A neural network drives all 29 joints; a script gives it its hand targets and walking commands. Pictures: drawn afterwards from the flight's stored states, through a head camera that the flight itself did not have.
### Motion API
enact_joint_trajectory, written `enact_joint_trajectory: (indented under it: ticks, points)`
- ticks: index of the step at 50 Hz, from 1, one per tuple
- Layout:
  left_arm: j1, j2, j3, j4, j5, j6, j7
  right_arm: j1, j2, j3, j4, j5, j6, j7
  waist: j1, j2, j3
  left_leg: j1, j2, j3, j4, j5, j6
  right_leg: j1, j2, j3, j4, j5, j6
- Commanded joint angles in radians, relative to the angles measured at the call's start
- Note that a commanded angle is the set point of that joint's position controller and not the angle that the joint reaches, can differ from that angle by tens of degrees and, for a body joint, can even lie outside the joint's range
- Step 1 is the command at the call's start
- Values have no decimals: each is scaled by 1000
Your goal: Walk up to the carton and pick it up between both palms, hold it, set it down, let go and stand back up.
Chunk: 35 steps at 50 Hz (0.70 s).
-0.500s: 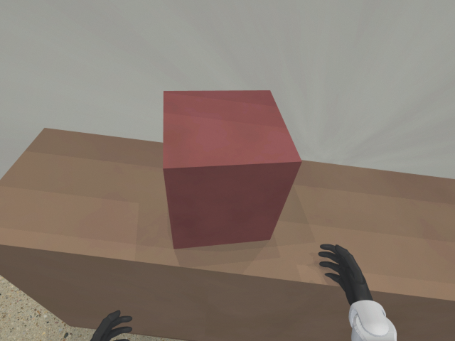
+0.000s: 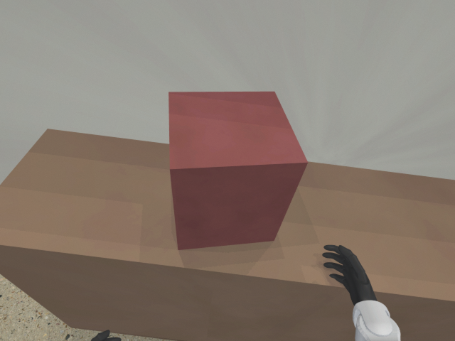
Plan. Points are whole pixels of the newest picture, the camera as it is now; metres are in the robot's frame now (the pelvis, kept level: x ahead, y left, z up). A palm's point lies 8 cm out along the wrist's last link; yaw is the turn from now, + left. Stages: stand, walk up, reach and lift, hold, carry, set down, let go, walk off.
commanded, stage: stand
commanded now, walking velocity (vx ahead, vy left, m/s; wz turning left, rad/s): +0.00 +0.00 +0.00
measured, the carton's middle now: (225, 172) +0.43 +0.03 +0.05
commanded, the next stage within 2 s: none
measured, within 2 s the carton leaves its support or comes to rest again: neither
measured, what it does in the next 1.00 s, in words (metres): stands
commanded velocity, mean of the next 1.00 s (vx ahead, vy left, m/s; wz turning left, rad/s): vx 0.00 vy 0.00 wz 0.00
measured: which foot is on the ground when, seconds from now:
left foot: down 0.00-1.00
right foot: down 0.00-1.00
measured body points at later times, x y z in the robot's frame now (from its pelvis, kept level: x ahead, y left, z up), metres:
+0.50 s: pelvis +0.00 +0.00 +0.00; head +0.00 +0.02 +0.45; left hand +0.09 +0.24 -0.13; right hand +0.24 -0.22 -0.01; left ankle +0.01 +0.12 -0.74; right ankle +0.00 -0.12 -0.74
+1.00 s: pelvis +0.00 +0.00 +0.00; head -0.01 +0.02 +0.45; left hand +0.08 +0.25 -0.13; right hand +0.24 -0.22 -0.01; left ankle +0.01 +0.12 -0.74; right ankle +0.00 -0.12 -0.74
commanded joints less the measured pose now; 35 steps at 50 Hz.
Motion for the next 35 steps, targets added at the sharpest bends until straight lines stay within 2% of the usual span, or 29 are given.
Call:
enact_joint_trajectory:
  ticks: [1, 2, 3, 4, 5, 6, 8, 10, 12, 14, 15, 16, 17, 19, 21, 22, 23, 24, 25, 26, 27, 28, 29, 30, 31, 32, 33, 34, 35]
  points:
    - [-60, 273, 90, -58, 17, -76, 4, 101, -250, -95, -5, -91, 98, -38, -59, 210, -23, -16, 51, -61, -99, 77, 61, -111, -121, 92, -51, 2, -10]
    - [-39, 289, 90, -47, 18, -81, 11, 88, -280, -105, -13, -90, 100, -38, -41, 198, 15, -86, 57, -65, -109, 18, 57, -89, -112, 96, -54, 8, -8]
    - [-41, 282, 88, -43, 14, -83, 5, 81, -246, -91, -13, -90, 99, -29, -47, 255, -16, -85, 42, -72, -116, 12, 60, -58, -130, 96, -49, 22, -11]
    - [-50, 320, 96, -36, 13, -78, 12, 50, -256, -94, -27, -85, 102, -38, -22, 195, -6, -111, 62, -77, -122, 39, 54, -50, -128, 103, -46, 37, -16]
    - [-38, 283, 88, -36, 24, -82, 9, 100, -265, -96, -13, -88, 93, -39, -47, 142, -27, -72, 50, -61, -107, 49, 57, -42, -117, 89, -46, 41, -6]
    - [-67, 280, 85, -43, 11, -76, 11, 81, -271, -96, -7, -85, 94, -40, -35, 167, 14, -84, 54, -65, -109, 87, 50, -85, -120, 90, -47, 53, -13]
    - [-50, 298, 94, -48, -4, -81, 6, 80, -287, -98, -13, -84, 98, -36, -53, 230, -54, -50, 43, -91, -120, 77, 67, -34, -131, 107, -38, 75, -10]
    - [-76, 319, 95, -30, 21, -78, 14, 35, -262, -88, -23, -91, 93, -32, -45, 210, 36, -64, 53, -75, -110, 99, 55, -108, -124, 89, -49, 83, -6]
    - [-70, 280, 87, -18, 13, -79, 5, 81, -292, -108, -10, -82, 90, -42, -49, 152, -109, 23, 62, -83, -101, 118, 64, -90, -120, 75, -27, 94, -7]
    - [-84, 262, 79, -24, 4, -81, 11, 65, -300, -102, -24, -94, 94, -35, -45, 251, -56, -71, 58, -90, -105, 136, 71, -21, -140, 96, -42, 95, -9]
    - [-87, 281, 88, -32, 13, -83, 4, 51, -309, -104, -30, -80, 89, -40, -33, 249, -31, -87, 67, -80, -118, 129, 56, -38, -147, 104, -40, 87, -20]
    - [-84, 304, 97, -25, 10, -80, 8, 53, -265, -95, -23, -88, 96, -44, -50, 205, -30, -66, 65, -68, -107, 132, 61, -59, -137, 88, -34, 108, -11]
    - [-54, 313, 96, 3, 5, -77, 16, 66, -283, -101, -3, -85, 97, -38, -39, 220, -31, -48, 62, -87, -115, 119, 64, -51, -130, 95, -48, 94, -14]
    - [-73, 285, 87, -22, 13, -75, 6, 60, -283, -100, -12, -92, 101, -39, -37, 150, -67, -35, 66, -65, -99, 114, 61, -63, -121, 84, -41, 90, -13]
    - [-104, 282, 84, -6, 6, -71, 1, 104, -291, -95, 6, -82, 89, -44, -71, 206, 33, -75, 51, -78, -117, 78, 55, -93, -140, 83, -60, 90, -1]
    - [-95, 262, 82, -1, 21, -74, 3, 63, -285, -91, 0, -92, 95, -38, -38, 249, 39, -98, 54, -69, -126, 110, 55, -88, -130, 93, -39, 68, -12]
    - [-52, 312, 93, 5, 11, -72, 7, 60, -295, -104, -4, -87, 108, -37, -23, 189, -55, -45, 73, -80, -116, 87, 62, -48, -130, 80, -41, 61, -17]
    - [-68, 301, 84, 26, 10, -72, 13, 61, -279, -96, 1, -83, 103, -40, -51, 205, 8, -68, 54, -74, -133, 63, 58, -77, -126, 94, -56, 71, -7]
    - [-58, 301, 82, -2, 3, -75, 12, 51, -268, -93, -17, -80, 97, -41, -33, 216, -40, -55, 67, -82, -126, 78, 56, -49, -142, 97, -42, 75, -19]
    - [-85, 282, 83, 14, 8, -76, 13, 71, -261, -77, 7, -81, 89, -39, -46, 262, 6, -73, 52, -77, -134, 98, 48, -68, -145, 101, -54, 64, -11]
    - [-43, 312, 85, 11, 17, -85, 11, 46, -272, -101, 1, -83, 99, -47, -24, 215, 0, -12, 70, -77, -126, 135, 48, -124, -132, 81, -59, 44, -19]
    - [-69, 294, 90, 16, 8, -85, 8, 43, -293, -101, -9, -87, 97, -46, -45, 182, -6, -6, 75, -81, -101, 135, 62, -105, -129, 88, -72, 70, -15]
    - [-28, 287, 80, 29, 13, -90, 6, 41, -293, -101, -1, -92, 106, -45, -35, 220, -17, -30, 83, -78, -104, 127, 61, -57, -131, 91, -64, 87, -12]
    - [-41, 314, 84, 42, 9, -88, 4, 82, -262, -96, 17, -86, 99, -43, -46, 176, -24, -64, 70, -70, -108, 69, 61, -33, -131, 103, -64, 97, -13]
    - [-59, 313, 88, 18, 0, -89, 4, 97, -287, -87, 28, -80, 104, -47, -61, 245, -41, -13, 63, -69, -126, 121, 46, -51, -149, 105, -61, 97, -12]
    - [-81, 326, 92, 7, 8, -89, 5, 77, -302, -96, 11, -83, 99, -44, -55, 178, -13, -9, 69, -78, -124, 101, 53, -97, -131, 97, -63, 59, -18]
    - [-122, 291, 83, 28, 6, -88, 6, 89, -277, -89, 28, -81, 103, -47, -69, 182, 6, -21, 76, -72, -111, 157, 50, -104, -133, 103, -60, 114, -14]
    - [-75, 305, 87, 21, 3, -90, 13, 80, -284, -93, 27, -76, 108, -44, -48, 228, -15, -32, 81, -76, -109, 159, 55, -65, -133, 105, -62, 124, -14]
    - [-77, 287, 76, 37, 1, -89, 14, 55, -297, -91, 21, -85, 109, -51, -50, 221, 6, -44, 74, -61, -103, 189, 51, -79, -141, 106, -58, 160, -13]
